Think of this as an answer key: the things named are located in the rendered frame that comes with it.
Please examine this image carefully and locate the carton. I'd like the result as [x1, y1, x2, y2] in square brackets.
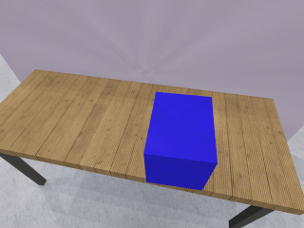
[143, 91, 218, 191]

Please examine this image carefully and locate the table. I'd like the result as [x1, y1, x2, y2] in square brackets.
[0, 69, 304, 228]

